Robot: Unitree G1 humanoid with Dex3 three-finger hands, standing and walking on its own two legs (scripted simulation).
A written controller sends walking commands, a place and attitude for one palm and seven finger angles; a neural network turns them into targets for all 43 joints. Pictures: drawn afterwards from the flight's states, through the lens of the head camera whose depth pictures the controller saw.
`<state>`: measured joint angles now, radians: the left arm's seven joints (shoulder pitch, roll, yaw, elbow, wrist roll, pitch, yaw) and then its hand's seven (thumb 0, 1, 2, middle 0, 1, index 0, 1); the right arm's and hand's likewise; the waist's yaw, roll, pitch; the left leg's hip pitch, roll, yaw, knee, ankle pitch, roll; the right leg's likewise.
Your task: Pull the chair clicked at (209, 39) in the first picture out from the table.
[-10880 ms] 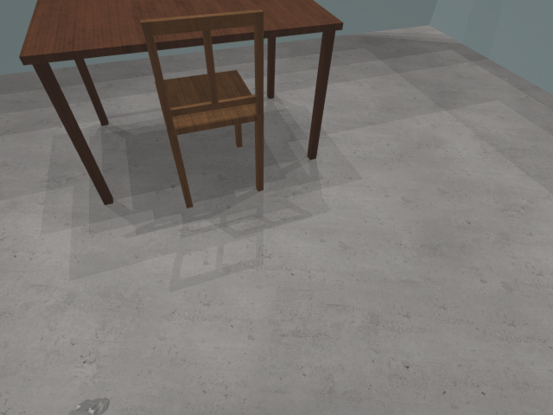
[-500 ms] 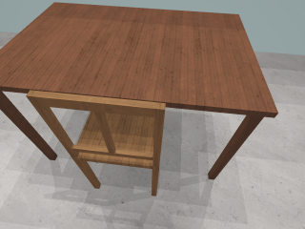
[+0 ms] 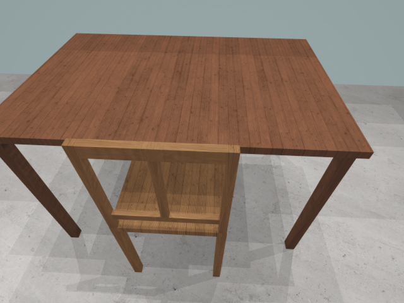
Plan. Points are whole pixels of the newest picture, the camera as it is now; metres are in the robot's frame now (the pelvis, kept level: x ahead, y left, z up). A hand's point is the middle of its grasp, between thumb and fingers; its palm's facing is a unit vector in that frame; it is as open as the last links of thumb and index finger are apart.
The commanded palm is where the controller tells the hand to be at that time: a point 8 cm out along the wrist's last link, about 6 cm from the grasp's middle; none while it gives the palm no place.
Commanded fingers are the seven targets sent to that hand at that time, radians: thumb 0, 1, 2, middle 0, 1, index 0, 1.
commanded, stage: come to a stop and stand still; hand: left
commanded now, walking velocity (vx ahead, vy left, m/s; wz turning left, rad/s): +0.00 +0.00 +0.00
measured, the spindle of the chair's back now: (160, 190) +0.42 +0.15 -0.09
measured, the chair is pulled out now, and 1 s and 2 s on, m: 0.00 0.00 0.00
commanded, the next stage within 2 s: look again from close up in 0.62 s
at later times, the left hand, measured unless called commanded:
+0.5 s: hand out of the picture +0.09 +0.17 -0.17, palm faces +0.04 -0.98 -0.20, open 7.3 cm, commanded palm none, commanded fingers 0.00 0.90 0.90 -0.20 -0.30 -0.20 -0.30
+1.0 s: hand out of the picture +0.06 +0.16 -0.17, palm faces +0.04 -0.98 -0.18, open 7.3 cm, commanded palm none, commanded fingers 0.00 0.90 0.90 -0.20 -0.30 -0.20 -0.30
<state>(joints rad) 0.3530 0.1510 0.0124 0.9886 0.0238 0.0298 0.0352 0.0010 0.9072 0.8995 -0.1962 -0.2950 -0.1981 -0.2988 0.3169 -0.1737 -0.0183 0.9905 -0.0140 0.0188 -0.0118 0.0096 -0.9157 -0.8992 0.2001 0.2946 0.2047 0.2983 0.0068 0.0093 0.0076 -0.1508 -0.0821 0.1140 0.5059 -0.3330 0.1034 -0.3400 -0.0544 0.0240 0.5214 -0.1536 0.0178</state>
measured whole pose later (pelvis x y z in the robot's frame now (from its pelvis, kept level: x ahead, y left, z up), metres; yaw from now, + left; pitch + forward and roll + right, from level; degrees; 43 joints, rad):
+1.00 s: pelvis +0.05 -0.01 +0.01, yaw +0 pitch -2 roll -1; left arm 0.28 0.16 0.00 1.09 0.01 0.01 0.05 0.00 0.92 0.90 -0.20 -0.30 -0.20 -0.30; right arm 0.30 -0.13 0.00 1.15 -0.01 -0.02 -0.04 0.01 -0.91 -0.90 0.20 0.29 0.20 0.30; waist 0.00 -0.01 0.03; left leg -0.03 -0.04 0.09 0.41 -0.35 0.07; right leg -0.22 -0.01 0.00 0.45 -0.19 0.02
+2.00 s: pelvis +0.06 +0.00 +0.01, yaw +0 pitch -1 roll -2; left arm 0.31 0.14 0.00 1.11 0.01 0.01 0.05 0.01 0.93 0.90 -0.20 -0.29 -0.20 -0.30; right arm 0.34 -0.08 0.00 1.19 0.00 -0.04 -0.05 0.01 -0.91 -0.90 0.20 0.29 0.20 0.30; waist 0.00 -0.02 0.01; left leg -0.03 -0.04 0.09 0.41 -0.37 0.08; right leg -0.23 -0.02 0.00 0.45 -0.20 0.03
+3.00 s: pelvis +0.07 +0.00 +0.01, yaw +0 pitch -1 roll -2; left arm 0.32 0.13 0.00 1.12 0.01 0.01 0.06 0.01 0.92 0.90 -0.20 -0.29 -0.20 -0.30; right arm 0.35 -0.07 0.01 1.20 0.00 -0.04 -0.05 0.01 -0.91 -0.90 0.20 0.29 0.20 0.30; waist 0.00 -0.02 0.01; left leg -0.02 -0.06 0.09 0.39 -0.37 0.09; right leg -0.22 -0.03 0.00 0.45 -0.22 0.05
